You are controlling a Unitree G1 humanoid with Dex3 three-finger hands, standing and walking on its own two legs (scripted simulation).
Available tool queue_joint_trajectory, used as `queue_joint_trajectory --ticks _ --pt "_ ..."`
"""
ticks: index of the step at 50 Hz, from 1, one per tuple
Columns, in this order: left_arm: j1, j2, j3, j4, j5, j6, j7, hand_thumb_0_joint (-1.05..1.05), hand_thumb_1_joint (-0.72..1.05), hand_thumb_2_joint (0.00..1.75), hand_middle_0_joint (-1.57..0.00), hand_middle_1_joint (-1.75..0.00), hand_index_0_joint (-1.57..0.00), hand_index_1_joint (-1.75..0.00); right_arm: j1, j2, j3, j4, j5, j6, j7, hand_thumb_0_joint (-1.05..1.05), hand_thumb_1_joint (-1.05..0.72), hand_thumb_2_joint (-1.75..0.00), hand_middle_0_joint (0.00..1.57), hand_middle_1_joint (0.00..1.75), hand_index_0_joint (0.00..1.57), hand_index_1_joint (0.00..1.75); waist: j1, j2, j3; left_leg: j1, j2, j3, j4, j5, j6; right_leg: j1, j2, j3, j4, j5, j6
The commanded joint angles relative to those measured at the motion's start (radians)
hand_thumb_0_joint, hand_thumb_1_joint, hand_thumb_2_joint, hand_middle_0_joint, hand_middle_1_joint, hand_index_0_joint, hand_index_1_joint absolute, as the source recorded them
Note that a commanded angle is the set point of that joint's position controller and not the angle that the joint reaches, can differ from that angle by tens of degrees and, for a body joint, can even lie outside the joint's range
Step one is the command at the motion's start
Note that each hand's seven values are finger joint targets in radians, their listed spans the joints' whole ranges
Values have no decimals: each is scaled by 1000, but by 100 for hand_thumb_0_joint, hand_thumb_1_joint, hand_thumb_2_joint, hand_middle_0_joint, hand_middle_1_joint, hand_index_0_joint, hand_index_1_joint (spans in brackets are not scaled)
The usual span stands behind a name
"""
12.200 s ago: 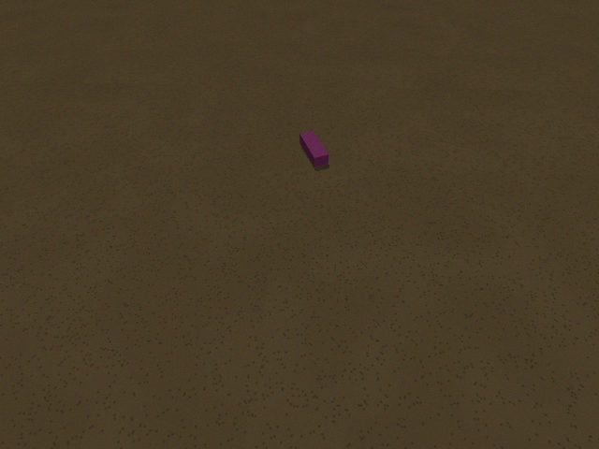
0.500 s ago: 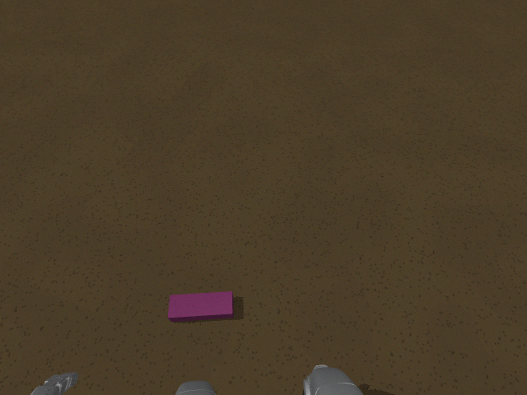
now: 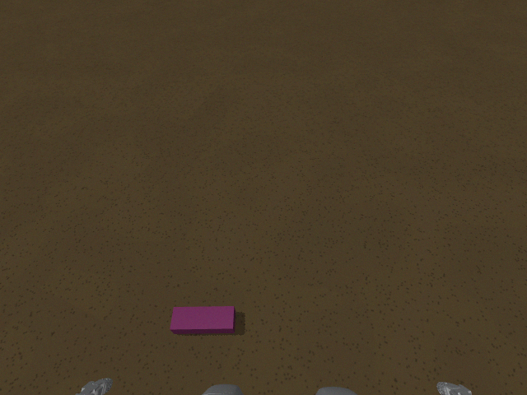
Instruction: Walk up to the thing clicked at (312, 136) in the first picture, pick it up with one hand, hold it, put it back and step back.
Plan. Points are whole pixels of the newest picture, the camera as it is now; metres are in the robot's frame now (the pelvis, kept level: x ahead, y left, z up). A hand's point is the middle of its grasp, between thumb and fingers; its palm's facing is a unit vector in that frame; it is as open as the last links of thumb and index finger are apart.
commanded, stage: walk up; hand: left
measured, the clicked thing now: (204, 320) +0.43 +0.26 -0.73
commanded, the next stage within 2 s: stand in 1.34 s
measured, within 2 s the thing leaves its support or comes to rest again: neither
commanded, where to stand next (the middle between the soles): +0.04 +0.02 m, yaw +0 degrees
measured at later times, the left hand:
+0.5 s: hand out of the picture +0.05 +0.30 -0.14, palm faces +0.03 -0.92 -0.39, open 7.4 cm
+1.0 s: hand out of the picture +0.06 +0.30 -0.13, palm faces +0.03 -0.92 -0.39, open 7.4 cm
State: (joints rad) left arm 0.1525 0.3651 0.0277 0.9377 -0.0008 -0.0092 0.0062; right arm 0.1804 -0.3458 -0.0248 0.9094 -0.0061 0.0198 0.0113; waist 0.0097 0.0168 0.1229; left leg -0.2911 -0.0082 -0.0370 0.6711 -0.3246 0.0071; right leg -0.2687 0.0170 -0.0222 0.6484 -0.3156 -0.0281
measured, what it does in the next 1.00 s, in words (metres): stands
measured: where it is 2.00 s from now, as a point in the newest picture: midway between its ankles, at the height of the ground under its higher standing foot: outside the picture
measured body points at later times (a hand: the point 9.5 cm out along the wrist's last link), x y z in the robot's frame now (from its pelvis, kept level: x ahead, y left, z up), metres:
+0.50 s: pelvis -0.02 +0.03 +0.01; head +0.00 +0.03 +0.46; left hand +0.05 +0.35 -0.11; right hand +0.09 -0.27 -0.11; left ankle +0.01 +0.13 -0.72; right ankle +0.01 -0.10 -0.72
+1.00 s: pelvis -0.01 +0.02 +0.02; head +0.01 +0.02 +0.47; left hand +0.06 +0.34 -0.10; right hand +0.10 -0.28 -0.11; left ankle +0.01 +0.13 -0.72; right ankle +0.01 -0.10 -0.72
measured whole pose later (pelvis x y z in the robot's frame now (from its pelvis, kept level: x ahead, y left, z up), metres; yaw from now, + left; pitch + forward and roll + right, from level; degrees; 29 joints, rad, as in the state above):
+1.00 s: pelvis -0.01 +0.02 +0.02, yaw +2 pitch -2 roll +0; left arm 0.10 0.38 0.02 1.06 0.01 -0.02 0.01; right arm 0.11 -0.36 -0.04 1.02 -0.01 0.03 0.03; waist 0.01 0.01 0.08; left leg -0.21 -0.04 -0.06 0.46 -0.21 0.02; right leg -0.21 -0.03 -0.03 0.47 -0.22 0.01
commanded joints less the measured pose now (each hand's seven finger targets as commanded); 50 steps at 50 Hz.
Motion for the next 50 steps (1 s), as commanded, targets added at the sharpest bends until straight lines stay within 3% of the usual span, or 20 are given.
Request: queue_joint_trajectory --ticks 1,3,4,5,6,7,9,12,16,17,21,25,29,37,42,45,50 --pt "-44 276 65 -65 13 -45 19 0 90 90 -20 -30 -20 -30 1 -210 -66 -63 -3 -10 -13 0 -90 -90 20 30 20 30 -12 -109 -111 0 9 -51 38 -127 26 29 -336 377 -235 303 -196" --pt "-72 271 61 -62 14 -43 20 0 90 90 -20 -30 -20 -30 15 -209 -66 -53 -5 -17 -5 0 -90 -90 20 30 20 30 -24 -150 -101 49 21 -46 -36 -15 32 -14 -300 307 -216 331 -155" --pt "-72 260 57 -63 13 -44 21 0 90 90 -20 -30 -20 -30 14 -210 -67 -52 -6 -22 -4 0 -90 -90 20 30 20 30 -29 -133 -120 89 47 -67 -114 171 39 -4 -258 248 -178 378 -112" --pt "-65 255 55 -57 8 -41 22 0 90 90 -20 -30 -20 -30 6 -234 -76 -55 -11 -24 -2 0 -90 -90 20 30 20 30 -22 -116 -144 124 67 -107 -126 295 57 -12 -217 212 -152 365 -74" --pt "-44 252 56 -51 6 -39 22 0 90 90 -20 -30 -20 -30 -26 -252 -82 -65 -14 -24 1 0 -90 -90 20 30 20 30 -3 -95 -159 136 87 -129 -116 326 71 -15 -183 178 -158 277 -51" --pt "-45 252 57 -42 6 -39 24 0 90 90 -20 -30 -20 -30 -38 -251 -85 -61 -6 -23 5 0 -90 -90 20 30 20 30 -2 -98 -169 132 81 -118 -103 320 73 8 -171 157 -179 217 -43" --pt "-69 256 57 -39 10 -39 22 0 90 90 -20 -30 -20 -30 -37 -220 -71 -51 -2 -15 9 0 -90 -90 20 30 20 30 -10 -121 -176 117 57 -90 -113 258 58 42 -202 187 -214 195 -56" --pt "-87 264 53 -37 11 -34 23 0 90 90 -20 -30 -20 -30 -42 -238 -71 -40 -12 -9 11 0 -90 -90 20 30 20 30 -15 -72 -160 99 66 -119 -158 194 61 20 -213 189 -212 116 -66" --pt "-73 219 41 -12 2 -24 18 0 90 90 -20 -30 -20 -30 -96 -260 -70 -37 -13 -17 16 0 -90 -90 20 30 20 30 12 54 -131 13 173 -251 -325 178 139 71 -64 41 -86 -30 -7" --pt "-54 220 41 -4 1 -22 18 0 90 90 -20 -30 -20 -30 -106 -267 -70 -44 -15 -17 16 0 -90 -90 20 30 20 30 18 65 -129 11 182 -248 -330 174 149 83 -50 31 -83 -38 -4" --pt "-31 233 43 25 4 -26 16 0 90 90 -20 -30 -20 -30 -137 -252 -65 -39 -11 -10 12 0 -90 -90 20 30 20 30 27 88 -125 -13 134 -195 -324 104 103 128 -83 68 -161 21 -13" --pt "-62 260 47 30 14 -31 14 0 90 90 -20 -30 -20 -30 -108 -239 -68 -22 -8 -5 13 0 -90 -90 20 30 20 30 2 15 -105 23 81 -159 -301 7 58 70 -147 143 -258 14 -30" --pt "-72 254 44 34 16 -36 14 0 90 90 -20 -30 -20 -30 -87 -235 -70 0 -8 -8 16 0 -90 -90 20 30 20 30 -7 -9 -124 70 78 -152 -291 23 55 45 -161 148 -281 5 -35" --pt "-75 252 45 44 17 -39 17 0 90 90 -20 -30 -20 -30 -75 -228 -66 28 -3 -12 14 0 -90 -90 20 30 20 30 -11 -35 -153 92 73 -134 -271 133 53 66 -174 145 -283 96 -35" --pt "-60 229 39 55 10 -32 16 0 90 90 -20 -30 -20 -30 -110 -241 -63 31 -4 -17 11 0 -90 -90 20 30 20 30 8 23 -158 60 116 -176 -322 201 77 108 -121 81 -211 129 -14" --pt "-53 232 38 63 10 -30 17 0 90 90 -20 -30 -20 -30 -119 -240 -61 28 -5 -16 11 0 -90 -90 20 30 20 30 13 23 -162 71 112 -165 -313 231 69 122 -130 87 -219 165 -16" --pt "-81 245 41 61 13 -31 17 0 90 90 -20 -30 -20 -30 -110 -237 -61 39 -2 -11 11 0 -90 -90 20 30 20 30 -1 0 -152 68 88 -144 -304 194 52 118 -158 111 -259 168 -24"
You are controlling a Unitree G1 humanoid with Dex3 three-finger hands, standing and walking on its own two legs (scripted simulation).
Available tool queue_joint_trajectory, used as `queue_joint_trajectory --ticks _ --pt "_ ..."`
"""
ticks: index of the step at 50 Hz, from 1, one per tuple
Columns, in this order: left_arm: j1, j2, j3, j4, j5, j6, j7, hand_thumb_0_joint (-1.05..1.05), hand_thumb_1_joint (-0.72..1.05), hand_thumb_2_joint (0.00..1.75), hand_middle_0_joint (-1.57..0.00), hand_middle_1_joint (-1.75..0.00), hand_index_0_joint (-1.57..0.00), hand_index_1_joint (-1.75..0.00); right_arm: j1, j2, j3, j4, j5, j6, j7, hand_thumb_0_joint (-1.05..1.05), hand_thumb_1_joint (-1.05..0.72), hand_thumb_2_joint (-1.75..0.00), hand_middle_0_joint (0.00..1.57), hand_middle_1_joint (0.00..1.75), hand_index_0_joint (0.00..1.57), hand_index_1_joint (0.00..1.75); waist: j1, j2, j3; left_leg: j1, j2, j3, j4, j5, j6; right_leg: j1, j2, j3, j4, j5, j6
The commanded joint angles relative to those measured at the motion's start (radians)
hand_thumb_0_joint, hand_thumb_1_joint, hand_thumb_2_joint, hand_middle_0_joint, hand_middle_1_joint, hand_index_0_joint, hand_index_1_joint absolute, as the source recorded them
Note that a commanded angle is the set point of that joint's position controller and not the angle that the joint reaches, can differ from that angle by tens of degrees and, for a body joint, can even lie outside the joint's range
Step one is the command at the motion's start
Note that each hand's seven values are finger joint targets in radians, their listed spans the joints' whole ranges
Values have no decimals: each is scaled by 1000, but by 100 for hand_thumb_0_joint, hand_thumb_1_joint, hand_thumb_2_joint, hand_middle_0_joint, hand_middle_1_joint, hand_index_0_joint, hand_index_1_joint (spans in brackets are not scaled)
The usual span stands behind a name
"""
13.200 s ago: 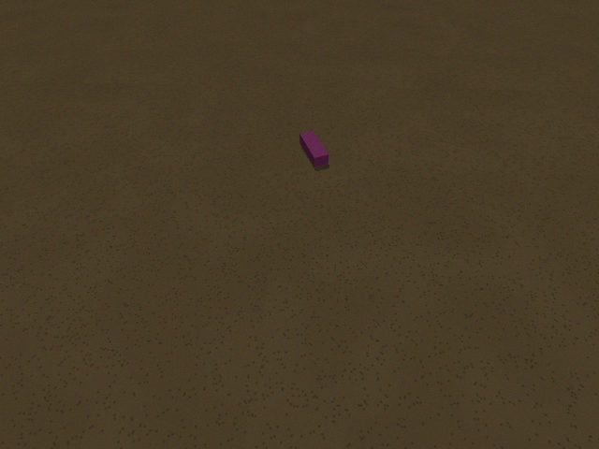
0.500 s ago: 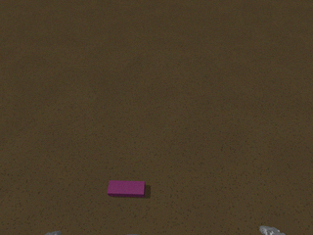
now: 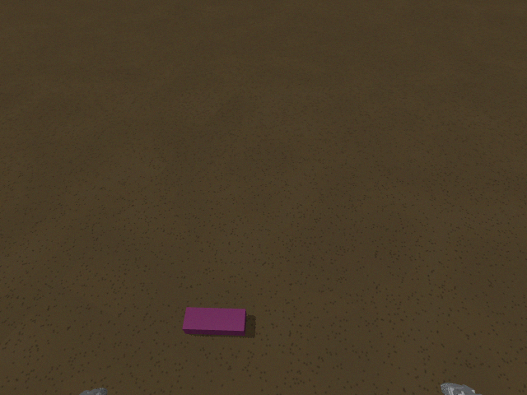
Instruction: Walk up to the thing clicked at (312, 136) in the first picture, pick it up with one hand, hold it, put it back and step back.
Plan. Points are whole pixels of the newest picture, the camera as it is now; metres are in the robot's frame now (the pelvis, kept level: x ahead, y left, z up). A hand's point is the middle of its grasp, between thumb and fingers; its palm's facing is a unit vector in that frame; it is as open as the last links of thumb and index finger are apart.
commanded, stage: walk up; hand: left
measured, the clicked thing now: (215, 321) +0.45 +0.22 -0.74
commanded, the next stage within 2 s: stand in 0.34 s
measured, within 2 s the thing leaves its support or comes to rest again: neither
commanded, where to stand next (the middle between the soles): +0.06 +0.00 m, yaw -2 degrees
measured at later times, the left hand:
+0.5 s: hand out of the picture +0.09 +0.25 -0.15, palm faces -0.01 -0.94 -0.35, open 7.4 cm
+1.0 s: hand out of the picture +0.10 +0.23 -0.15, palm faces -0.01 -0.94 -0.35, open 7.4 cm
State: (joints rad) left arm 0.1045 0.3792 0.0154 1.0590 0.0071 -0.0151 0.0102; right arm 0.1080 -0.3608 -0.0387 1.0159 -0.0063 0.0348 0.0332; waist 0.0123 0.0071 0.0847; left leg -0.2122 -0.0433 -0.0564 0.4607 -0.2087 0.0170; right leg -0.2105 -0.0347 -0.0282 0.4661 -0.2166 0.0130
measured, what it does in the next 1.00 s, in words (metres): stands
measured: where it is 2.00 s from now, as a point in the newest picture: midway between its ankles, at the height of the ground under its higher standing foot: outside the picture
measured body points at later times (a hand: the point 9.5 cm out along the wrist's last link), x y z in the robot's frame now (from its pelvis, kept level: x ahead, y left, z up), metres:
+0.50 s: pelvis +0.01 -0.01 +0.01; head +0.02 -0.01 +0.46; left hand +0.09 +0.30 -0.12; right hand +0.10 -0.30 -0.13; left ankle +0.03 +0.11 -0.74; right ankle +0.02 -0.13 -0.74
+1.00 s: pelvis +0.03 -0.02 +0.01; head +0.03 -0.03 +0.46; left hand +0.10 +0.28 -0.12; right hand +0.11 -0.32 -0.12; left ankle +0.03 +0.11 -0.74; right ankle +0.02 -0.13 -0.74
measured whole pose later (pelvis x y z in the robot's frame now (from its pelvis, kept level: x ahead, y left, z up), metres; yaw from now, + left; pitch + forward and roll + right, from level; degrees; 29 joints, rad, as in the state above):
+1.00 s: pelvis +0.03 -0.02 +0.01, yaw +0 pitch -2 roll +0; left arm 0.10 0.35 0.00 1.14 0.01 -0.01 0.00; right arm 0.10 -0.36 0.01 1.12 0.00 -0.01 0.00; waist 0.01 0.01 0.05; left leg -0.11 0.00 -0.07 0.32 -0.18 -0.02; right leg -0.10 0.01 -0.04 0.31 -0.17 -0.01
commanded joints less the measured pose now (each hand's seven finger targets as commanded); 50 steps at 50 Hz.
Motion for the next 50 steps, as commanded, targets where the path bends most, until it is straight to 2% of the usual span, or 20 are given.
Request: queue_joint_trajectory --ticks 1,8,9,12,16,17,18,20,21,26,28,32,33,36,38,41,44,46,47,50 --pt "-34 233 52 -59 5 -25 13 0 90 90 -20 -30 -20 -30 -40 -221 -46 -68 -1 -26 -10 0 -90 -90 20 30 20 30 -1 9 -107 -7 119 -124 -91 73 41 52 -110 122 -82 63 -66" --pt "-57 240 56 -63 8 -26 12 0 90 90 -20 -30 -20 -30 -36 -216 -45 -59 -4 -25 -7 0 -90 -90 20 30 20 30 -8 -29 -120 21 107 -108 -71 86 35 37 -128 138 -105 61 -71" --pt "-63 240 57 -62 11 -24 12 0 90 90 -20 -30 -20 -30 -33 -220 -47 -57 -5 -26 -8 0 -90 -90 20 30 20 30 -14 -26 -124 15 111 -112 -79 73 36 45 -122 130 -101 52 -70" --pt "-56 227 56 -58 9 -23 11 0 90 90 -20 -30 -20 -30 -47 -223 -48 -55 -4 -28 -8 0 -90 -90 20 30 20 30 -3 -7 -127 12 123 -128 -97 90 43 55 -107 112 -88 46 -64" --pt "-58 226 57 -60 7 -23 11 0 90 90 -20 -30 -20 -30 -38 -225 -47 -55 -6 -28 -9 0 -90 -90 20 30 20 30 -6 3 -126 -8 124 -132 -105 92 42 79 -103 103 -73 52 -63" --pt "-54 176 35 -23 -1 -15 0 0 90 90 -20 -30 -20 -30 -33 -183 -16 -22 -5 -46 -16 0 -90 -90 20 30 20 30 -6 -21 -169 11 168 -172 -189 5 38 107 -80 90 -106 -31 -43" --pt "-43 165 33 -21 -2 -15 -5 0 90 90 -20 -30 -20 -30 -67 -204 -21 -24 -8 -54 -19 0 -90 -90 20 30 20 30 10 4 -146 14 164 -175 -193 -26 33 104 -77 93 -121 -25 -38" --pt "-57 183 34 -10 2 -16 -10 0 90 90 -20 -30 -20 -30 -62 -211 -16 -7 -8 -61 -25 0 -90 -90 20 30 20 30 0 11 -104 -18 154 -162 -217 -58 19 114 -82 100 -138 -12 -37" --pt "-51 189 36 -6 4 -18 -9 0 90 90 -20 -30 -20 -30 -75 -214 -16 -5 -8 -64 -28 0 -90 -90 20 30 20 30 7 19 -103 1 153 -152 -207 -23 15 113 -89 103 -146 5 -38" --pt "-38 197 33 16 4 -28 -7 0 90 90 -20 -30 -20 -30 -43 -202 -8 26 -1 -72 -35 0 -90 -90 20 30 20 30 -10 0 -122 71 151 -115 -172 173 9 131 -101 110 -173 141 -32" --pt "-47 197 32 19 1 -29 -5 0 90 90 -20 -30 -20 -30 -39 -198 -6 34 -1 -72 -36 0 -90 -90 20 30 20 30 -15 -3 -124 83 152 -106 -169 182 6 136 -105 112 -177 148 -33" --pt "-43 196 32 26 5 -25 -5 0 90 90 -20 -30 -20 -30 -39 -196 -1 42 0 -68 -39 0 -90 -90 20 30 20 30 -16 0 -106 55 152 -102 -183 132 2 144 -100 110 -189 121 -31" --pt "-34 191 29 30 2 -23 -6 0 90 90 -20 -30 -20 -30 -49 -197 1 45 0 -69 -40 0 -90 -90 20 30 20 30 -7 4 -102 72 153 -103 -183 140 0 129 -100 112 -191 116 -33" --pt "-26 187 30 30 3 -26 -5 0 90 90 -20 -30 -20 -30 -44 -200 2 46 1 -72 -43 0 -90 -90 20 30 20 30 -8 5 -138 90 159 -93 -165 235 1 167 -103 107 -178 213 -31" --pt "-31 183 29 32 4 -27 -3 0 90 90 -20 -30 -20 -30 -51 -198 4 45 4 -72 -43 0 -90 -90 20 30 20 30 -11 -3 -140 101 162 -91 -158 249 3 171 -105 106 -178 240 -29" --pt "-38 189 30 29 3 -24 -3 0 90 90 -20 -30 -20 -30 -45 -200 6 52 1 -68 -44 0 -90 -90 20 30 20 30 -13 -7 -114 92 159 -89 -173 187 -2 147 -100 109 -196 176 -28" --pt "-34 180 28 30 3 -25 -3 0 90 90 -20 -30 -20 -30 -58 -205 6 50 2 -66 -44 0 -90 -90 20 30 20 30 -7 -4 -122 97 160 -87 -166 199 -2 154 -103 110 -199 202 -30" --pt "-40 185 28 29 2 -22 -3 0 90 90 -20 -30 -20 -30 -49 -203 8 52 1 -65 -44 0 -90 -90 20 30 20 30 -10 1 -110 76 158 -89 -180 173 -6 156 -98 107 -201 165 -30" --pt "-39 184 28 29 2 -23 -2 0 90 90 -20 -30 -20 -30 -54 -204 7 52 0 -66 -45 0 -90 -90 20 30 20 30 -8 -7 -111 80 161 -89 -173 183 -3 162 -104 111 -201 184 -31" --pt "-40 187 29 28 1 -20 -4 0 90 90 -20 -30 -20 -30 -47 -206 10 54 1 -66 -45 0 -90 -90 20 30 20 30 -6 6 -103 66 160 -89 -188 163 -5 158 -98 110 -204 157 -31"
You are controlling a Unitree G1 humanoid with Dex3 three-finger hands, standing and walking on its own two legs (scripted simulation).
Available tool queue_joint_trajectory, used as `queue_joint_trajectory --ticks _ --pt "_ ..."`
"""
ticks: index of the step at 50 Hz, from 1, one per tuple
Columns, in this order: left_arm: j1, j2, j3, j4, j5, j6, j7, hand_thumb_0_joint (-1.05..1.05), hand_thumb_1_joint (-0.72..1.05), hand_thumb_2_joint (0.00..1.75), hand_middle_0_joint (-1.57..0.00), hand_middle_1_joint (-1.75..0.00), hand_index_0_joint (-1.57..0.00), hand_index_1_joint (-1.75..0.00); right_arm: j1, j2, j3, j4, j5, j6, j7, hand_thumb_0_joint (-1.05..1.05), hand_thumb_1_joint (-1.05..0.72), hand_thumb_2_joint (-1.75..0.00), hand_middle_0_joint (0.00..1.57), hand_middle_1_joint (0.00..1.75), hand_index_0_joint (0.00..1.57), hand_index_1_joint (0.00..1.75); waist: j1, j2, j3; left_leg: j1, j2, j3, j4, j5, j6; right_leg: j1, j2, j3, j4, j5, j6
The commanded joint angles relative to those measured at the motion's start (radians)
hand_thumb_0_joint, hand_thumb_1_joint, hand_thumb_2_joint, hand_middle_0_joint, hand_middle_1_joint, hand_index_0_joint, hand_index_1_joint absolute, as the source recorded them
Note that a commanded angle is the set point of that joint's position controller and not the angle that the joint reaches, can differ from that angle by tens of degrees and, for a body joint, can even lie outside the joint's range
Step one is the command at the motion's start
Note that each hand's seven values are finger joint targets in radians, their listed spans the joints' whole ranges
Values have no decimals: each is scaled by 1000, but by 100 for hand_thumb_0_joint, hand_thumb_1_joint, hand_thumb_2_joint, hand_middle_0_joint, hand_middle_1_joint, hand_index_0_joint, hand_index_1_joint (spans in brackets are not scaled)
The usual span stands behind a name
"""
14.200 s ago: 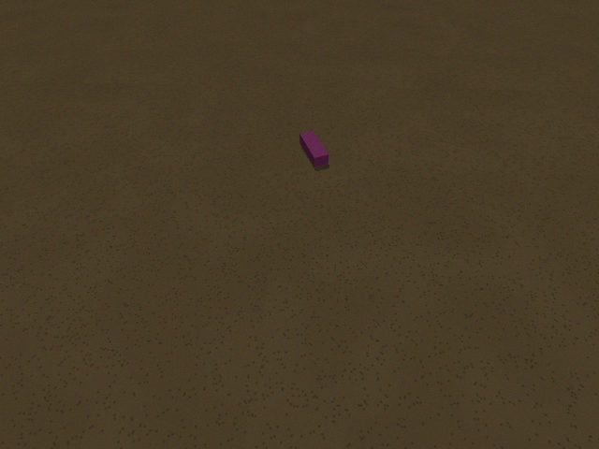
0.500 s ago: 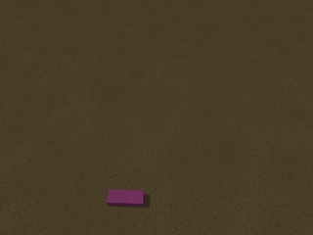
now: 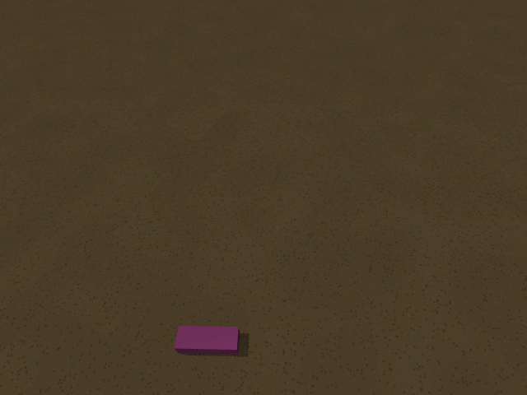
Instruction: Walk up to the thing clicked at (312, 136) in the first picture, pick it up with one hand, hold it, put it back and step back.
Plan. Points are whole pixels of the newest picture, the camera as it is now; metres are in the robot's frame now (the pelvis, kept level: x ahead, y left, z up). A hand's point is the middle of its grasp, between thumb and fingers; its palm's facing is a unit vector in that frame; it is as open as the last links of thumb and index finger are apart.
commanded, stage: stand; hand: left
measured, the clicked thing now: (208, 340) +0.42 +0.25 -0.75
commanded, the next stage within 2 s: rise first in 1.94 s
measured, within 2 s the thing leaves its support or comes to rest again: neither
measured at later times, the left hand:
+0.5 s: hand out of the picture +0.07 +0.25 -0.15, palm faces -0.02 -0.94 -0.35, open 7.4 cm
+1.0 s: hand out of the picture +0.07 +0.25 -0.15, palm faces -0.01 -0.94 -0.35, open 7.4 cm
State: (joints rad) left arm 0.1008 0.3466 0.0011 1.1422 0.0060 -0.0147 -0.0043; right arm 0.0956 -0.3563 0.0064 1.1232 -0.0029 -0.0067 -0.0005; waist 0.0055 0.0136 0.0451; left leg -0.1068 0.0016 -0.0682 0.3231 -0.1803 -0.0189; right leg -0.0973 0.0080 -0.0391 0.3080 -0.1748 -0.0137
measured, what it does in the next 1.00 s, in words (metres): stands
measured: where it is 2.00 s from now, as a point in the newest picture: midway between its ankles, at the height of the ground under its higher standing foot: outside the picture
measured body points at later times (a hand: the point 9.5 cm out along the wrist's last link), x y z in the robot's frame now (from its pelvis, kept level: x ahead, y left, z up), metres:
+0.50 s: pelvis +0.00 -0.01 +0.00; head +0.01 -0.01 +0.45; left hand +0.07 +0.30 -0.13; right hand +0.07 -0.31 -0.14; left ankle +0.00 +0.13 -0.75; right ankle +0.00 -0.11 -0.75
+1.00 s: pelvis +0.00 -0.01 +0.00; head +0.01 -0.02 +0.45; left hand +0.08 +0.29 -0.13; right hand +0.07 -0.31 -0.14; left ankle +0.00 +0.13 -0.75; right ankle +0.00 -0.11 -0.75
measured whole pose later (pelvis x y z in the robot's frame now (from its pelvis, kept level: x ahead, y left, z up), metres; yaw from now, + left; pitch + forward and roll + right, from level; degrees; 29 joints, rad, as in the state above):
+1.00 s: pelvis +0.00 -0.01 +0.00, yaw +0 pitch -2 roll +0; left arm 0.11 0.35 0.00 1.14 0.00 -0.01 -0.01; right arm 0.13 -0.36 0.02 1.12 0.00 -0.01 0.00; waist 0.01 0.02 0.05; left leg -0.10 0.02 -0.07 0.31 -0.18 -0.03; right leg -0.10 0.02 -0.04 0.31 -0.18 -0.03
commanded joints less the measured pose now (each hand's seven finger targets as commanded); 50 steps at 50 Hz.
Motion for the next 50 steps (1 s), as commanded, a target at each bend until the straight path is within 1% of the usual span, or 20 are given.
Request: queue_joint_trajectory --ticks 1,2,3,8,9,11,14,16,17,20,23,25,28,33,35,38,41,44,48,50 --pt "-37 222 43 -56 4 -21 10 0 90 90 -20 -30 -20 -30 -41 -209 -35 -56 -4 -26 -10 0 -90 -90 20 30 20 30 3 -10 -70 -35 115 -78 -48 134 30 46 -141 118 -43 108 -5" --pt "-46 222 45 -58 5 -20 11 0 90 90 -20 -30 -20 -30 -30 -208 -35 -58 -5 -25 -12 0 -90 -90 20 30 20 30 -4 -15 -69 -47 118 -78 -51 137 31 53 -141 116 -38 113 -6" --pt "-40 222 45 -56 4 -20 10 0 90 90 -20 -30 -20 -30 -34 -211 -34 -56 -3 -26 -12 0 -90 -90 20 30 20 30 2 -10 -74 -33 121 -79 -48 155 33 57 -143 119 -34 135 -7" --pt "-46 222 46 -59 1 -18 9 0 90 90 -20 -30 -20 -30 -28 -212 -33 -58 -5 -28 -14 0 -90 -90 20 30 20 30 1 2 -82 -28 120 -75 -46 192 30 65 -143 116 -27 159 -11" --pt "-34 217 44 -55 1 -19 9 0 90 90 -20 -30 -20 -30 -31 -213 -32 -56 -2 -29 -13 0 -90 -90 20 30 20 30 6 -1 -82 -19 120 -79 -46 186 30 59 -142 116 -31 154 -8" --pt "-52 224 45 -58 2 -19 10 0 90 90 -20 -30 -20 -30 -19 -210 -31 -56 -3 -26 -12 0 -90 -90 20 30 20 30 -6 -18 -69 -30 117 -77 -51 152 30 48 -138 116 -41 120 -7" --pt "-50 227 45 -56 1 -15 9 0 90 90 -20 -30 -20 -30 -18 -210 -30 -53 -5 -25 -12 0 -90 -90 20 30 20 30 -1 -8 -59 -41 114 -81 -63 116 26 39 -136 116 -44 71 -9" --pt "-50 226 45 -57 2 -16 9 0 90 90 -20 -30 -20 -30 -18 -211 -32 -55 -6 -25 -13 0 -90 -90 20 30 20 30 -2 -7 -75 -30 115 -75 -51 140 27 48 -141 120 -39 108 -13" --pt "-43 224 43 -57 1 -17 8 0 90 90 -20 -30 -20 -30 -19 -209 -31 -54 -4 -24 -13 0 -90 -90 20 30 20 30 1 -9 -73 -23 113 -74 -49 136 27 37 -140 121 -46 107 -12" --pt "-52 227 43 -61 3 -19 9 0 90 90 -20 -30 -20 -30 -7 -207 -31 -54 -6 -24 -13 0 -90 -90 20 30 20 30 -8 -16 -77 -23 115 -70 -38 138 29 40 -144 127 -46 127 -12" --pt "-37 222 41 -57 0 -17 9 0 90 90 -20 -30 -20 -30 -12 -208 -31 -53 -4 -24 -13 0 -90 -90 20 30 20 30 -1 -11 -75 -18 114 -74 -45 139 28 33 -140 123 -44 121 -13" --pt "-40 227 42 -60 2 -20 9 0 90 90 -20 -30 -20 -30 -5 -204 -29 -53 -5 -24 -13 0 -90 -90 20 30 20 30 -3 -21 -82 -16 120 -71 -38 169 30 48 -144 125 -37 164 -13" --pt "-33 226 43 -57 2 -18 11 0 90 90 -20 -30 -20 -30 -5 -205 -27 -53 -4 -23 -13 0 -90 -90 20 30 20 30 -3 -8 -78 -12 116 -70 -43 155 31 46 -139 121 -40 154 -12" --pt "-39 225 44 -61 1 -19 11 0 90 90 -20 -30 -20 -30 -5 -209 -27 -57 -5 -23 -15 0 -90 -90 20 30 20 30 -3 -5 -80 -7 120 -66 -38 186 30 51 -141 123 -35 184 -12" --pt "-30 222 43 -56 -1 -17 11 0 90 90 -20 -30 -20 -30 -5 -207 -26 -56 -4 -23 -15 0 -90 -90 20 30 20 30 0 -5 -63 -12 117 -69 -48 152 29 37 -138 122 -42 143 -12" --pt "-39 222 44 -59 0 -16 10 0 90 90 -20 -30 -20 -30 2 -210 -26 -56 -5 -22 -16 0 -90 -90 20 30 20 30 0 -5 -61 -17 118 -68 -50 144 28 34 -136 125 -44 132 -13" --pt "-35 227 45 -58 3 -17 11 0 90 90 -20 -30 -20 -30 0 -210 -28 -62 -4 -22 -15 0 -90 -90 20 30 20 30 -2 -15 -68 -20 118 -67 -46 154 32 48 -138 122 -42 153 -13" --pt "-39 227 46 -60 0 -16 10 0 90 90 -20 -30 -20 -30 5 -209 -27 -61 -5 -23 -15 0 -90 -90 20 30 20 30 -3 -5 -68 -11 118 -67 -51 137 29 38 -139 127 -45 127 -15" --pt "-27 221 43 -61 1 -18 9 0 90 90 -20 -30 -20 -30 -8 -213 -27 -63 -4 -24 -15 0 -90 -90 20 30 20 30 3 1 -72 -10 120 -67 -47 141 31 40 -137 127 -46 140 -13" --pt "-35 225 45 -61 3 -16 11 0 90 90 -20 -30 -20 -30 -2 -211 -26 -64 -5 -24 -16 0 -90 -90 20 30 20 30 0 -9 -77 -8 123 -67 -49 164 31 47 -137 124 -35 155 -13"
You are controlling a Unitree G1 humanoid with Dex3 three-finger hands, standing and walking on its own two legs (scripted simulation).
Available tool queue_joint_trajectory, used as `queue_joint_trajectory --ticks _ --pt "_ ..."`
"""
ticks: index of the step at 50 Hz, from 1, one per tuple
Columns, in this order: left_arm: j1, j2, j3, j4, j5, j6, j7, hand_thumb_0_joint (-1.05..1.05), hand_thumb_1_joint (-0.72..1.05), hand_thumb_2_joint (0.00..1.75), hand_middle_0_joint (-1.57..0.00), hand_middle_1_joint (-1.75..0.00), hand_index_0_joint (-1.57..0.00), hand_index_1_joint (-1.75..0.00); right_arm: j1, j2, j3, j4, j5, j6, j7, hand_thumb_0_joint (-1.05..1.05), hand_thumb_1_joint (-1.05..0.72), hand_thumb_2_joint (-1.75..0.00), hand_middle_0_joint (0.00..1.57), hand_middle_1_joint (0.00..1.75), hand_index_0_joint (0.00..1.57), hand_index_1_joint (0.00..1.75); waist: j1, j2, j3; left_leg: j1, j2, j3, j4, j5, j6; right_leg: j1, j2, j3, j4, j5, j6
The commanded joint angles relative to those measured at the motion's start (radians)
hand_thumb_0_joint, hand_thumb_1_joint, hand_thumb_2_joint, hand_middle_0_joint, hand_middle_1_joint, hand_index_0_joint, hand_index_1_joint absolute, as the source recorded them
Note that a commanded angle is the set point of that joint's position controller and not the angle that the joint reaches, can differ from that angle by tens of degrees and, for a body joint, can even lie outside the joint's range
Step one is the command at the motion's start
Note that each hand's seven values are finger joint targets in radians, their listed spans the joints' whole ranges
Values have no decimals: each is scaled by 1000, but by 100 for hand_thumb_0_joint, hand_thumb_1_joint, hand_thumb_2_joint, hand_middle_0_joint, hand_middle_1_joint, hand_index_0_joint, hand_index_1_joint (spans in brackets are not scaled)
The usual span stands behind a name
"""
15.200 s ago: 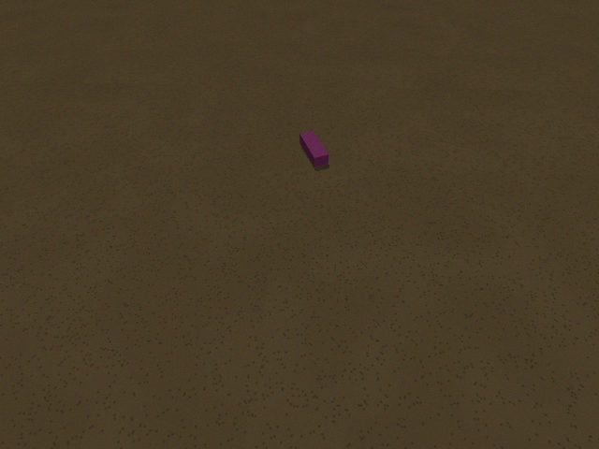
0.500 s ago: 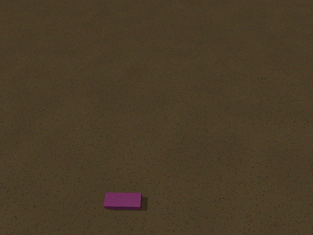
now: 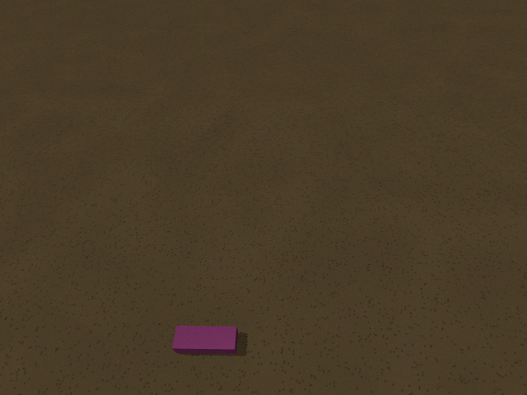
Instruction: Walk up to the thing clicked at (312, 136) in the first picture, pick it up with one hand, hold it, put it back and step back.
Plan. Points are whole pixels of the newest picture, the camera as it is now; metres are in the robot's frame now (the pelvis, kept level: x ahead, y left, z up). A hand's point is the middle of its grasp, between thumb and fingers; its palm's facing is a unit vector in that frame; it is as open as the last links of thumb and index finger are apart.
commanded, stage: stand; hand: left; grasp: from above
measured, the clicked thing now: (206, 339) +0.42 +0.26 -0.75
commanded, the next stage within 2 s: rise first in 0.94 s
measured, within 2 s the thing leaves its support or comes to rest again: neither
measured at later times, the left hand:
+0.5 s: hand out of the picture +0.07 +0.26 -0.15, palm faces -0.01 -0.94 -0.35, open 7.4 cm
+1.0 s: hand out of the picture +0.07 +0.26 -0.16, palm faces -0.02 -0.94 -0.35, open 7.4 cm
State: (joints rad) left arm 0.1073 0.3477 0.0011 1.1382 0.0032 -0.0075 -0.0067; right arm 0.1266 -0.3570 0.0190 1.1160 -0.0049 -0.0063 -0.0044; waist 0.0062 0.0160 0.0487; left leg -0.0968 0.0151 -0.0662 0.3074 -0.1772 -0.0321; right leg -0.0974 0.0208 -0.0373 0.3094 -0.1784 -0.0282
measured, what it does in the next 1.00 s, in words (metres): stands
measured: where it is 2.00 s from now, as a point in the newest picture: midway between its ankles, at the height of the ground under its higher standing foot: outside the picture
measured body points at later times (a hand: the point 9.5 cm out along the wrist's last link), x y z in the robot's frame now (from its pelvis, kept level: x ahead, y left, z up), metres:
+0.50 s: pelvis +0.00 +0.00 +0.00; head +0.01 -0.01 +0.45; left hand +0.07 +0.30 -0.13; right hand +0.06 -0.30 -0.14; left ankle +0.00 +0.14 -0.75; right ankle +0.00 -0.10 -0.75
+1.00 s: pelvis +0.00 +0.00 +0.00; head +0.01 +0.00 +0.45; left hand +0.07 +0.31 -0.13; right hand +0.07 -0.30 -0.14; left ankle +0.00 +0.14 -0.75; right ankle +0.00 -0.10 -0.75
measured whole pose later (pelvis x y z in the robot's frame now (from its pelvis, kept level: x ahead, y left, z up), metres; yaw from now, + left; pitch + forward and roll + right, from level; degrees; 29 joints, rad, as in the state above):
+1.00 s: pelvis +0.00 +0.00 +0.00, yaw +0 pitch -2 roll +0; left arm 0.11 0.35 0.00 1.14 0.00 -0.01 0.00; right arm 0.13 -0.36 0.02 1.11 0.00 0.00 -0.01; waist 0.01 0.01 0.05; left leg -0.09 0.02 -0.06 0.31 -0.18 -0.03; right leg -0.09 0.02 -0.03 0.30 -0.18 -0.03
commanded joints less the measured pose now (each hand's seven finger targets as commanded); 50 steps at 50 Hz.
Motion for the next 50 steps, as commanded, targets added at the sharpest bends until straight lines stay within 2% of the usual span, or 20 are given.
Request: queue_joint_trajectory --ticks 1,5,7,8,9,13,19,23,31,33,37,39,43,46,50 --pt "-44 227 45 -57 4 -23 13 0 90 90 -20 -30 -20 -30 -30 -208 -38 -55 -3 -25 -12 0 -90 -90 20 30 20 30 -1 -15 -79 -16 109 -67 -34 163 43 45 -152 125 -38 162 0" --pt "-45 229 46 -58 5 -23 13 0 90 90 -20 -30 -20 -30 -24 -208 -38 -54 -3 -25 -13 0 -90 -90 20 30 20 30 -3 -16 -82 -23 111 -69 -38 170 44 59 -151 123 -33 166 0" --pt "-31 222 43 -53 3 -21 12 0 90 90 -20 -30 -20 -30 -34 -211 -38 -53 -3 -25 -12 0 -90 -90 20 30 20 30 4 -6 -54 -16 106 -69 -42 124 44 16 -146 123 -49 114 0" --pt "-42 225 44 -55 6 -23 14 0 90 90 -20 -30 -20 -30 -26 -211 -39 -54 -3 -22 -12 0 -90 -90 20 30 20 30 -4 -14 -59 -24 106 -67 -39 114 46 25 -149 127 -52 112 2" --pt "-35 226 43 -54 4 -23 13 0 90 90 -20 -30 -20 -30 -24 -205 -38 -51 -2 -22 -10 0 -90 -90 20 30 20 30 0 -24 -44 -29 103 -69 -46 83 45 6 -144 126 -59 72 3" --pt "-35 227 45 -57 6 -24 12 0 90 90 -20 -30 -20 -30 -21 -209 -39 -53 -3 -23 -12 0 -90 -90 20 30 20 30 -1 -14 -77 -25 107 -68 -40 134 47 48 -150 127 -40 144 1" --pt "-35 222 41 -55 3 -23 12 0 90 90 -20 -30 -20 -30 -26 -211 -38 -53 -3 -23 -11 0 -90 -90 20 30 20 30 0 -1 -51 -36 106 -69 -40 111 46 21 -149 131 -49 108 1" --pt "-38 227 43 -56 5 -25 12 0 90 90 -20 -30 -20 -30 -21 -208 -38 -53 -3 -22 -12 0 -90 -90 20 30 20 30 -2 -15 -74 -33 109 -70 -37 138 48 52 -152 128 -38 150 1" --pt "-39 228 44 -59 5 -23 12 0 90 90 -20 -30 -20 -30 -13 -209 -39 -52 -6 -22 -10 0 -90 -90 20 30 20 30 -5 -8 -55 -40 106 -71 -45 94 46 28 -148 128 -50 85 -1" --pt "-25 224 42 -56 4 -23 12 0 90 90 -20 -30 -20 -30 -21 -210 -39 -52 -5 -22 -9 0 -90 -90 20 30 20 30 3 -6 -53 -36 104 -71 -41 88 48 23 -147 129 -56 76 1" --pt "-32 226 42 -57 5 -27 14 0 90 90 -20 -30 -20 -30 -13 -204 -38 -53 -2 -21 -10 0 -90 -90 20 30 20 30 -7 -21 -67 -24 107 -69 -31 138 47 34 -152 131 -47 158 2" --pt "-40 229 44 -62 3 -26 15 0 90 90 -20 -30 -20 -30 -12 -210 -40 -52 -5 -21 -11 0 -90 -90 20 30 20 30 -6 -11 -70 -24 105 -66 -33 135 45 39 -152 130 -44 147 0" --pt "-26 226 41 -59 3 -28 14 0 90 90 -20 -30 -20 -30 -17 -206 -39 -55 -2 -22 -11 0 -90 -90 20 30 20 30 -2 -20 -86 -10 109 -64 -26 181 44 51 -153 126 -36 203 1" --pt "-27 222 41 -59 5 -27 16 0 90 90 -20 -30 -20 -30 -25 -209 -40 -57 -2 -21 -12 0 -90 -90 20 30 20 30 -2 -14 -74 -12 107 -63 -26 149 47 44 -152 125 -44 183 1" --pt "-32 228 43 -61 4 -27 16 0 90 90 -20 -30 -20 -30 -21 -204 -41 -59 -4 -20 -12 0 -90 -90 20 30 20 30 -5 -19 -74 -16 105 -62 -29 156 46 47 -152 126 -42 178 0"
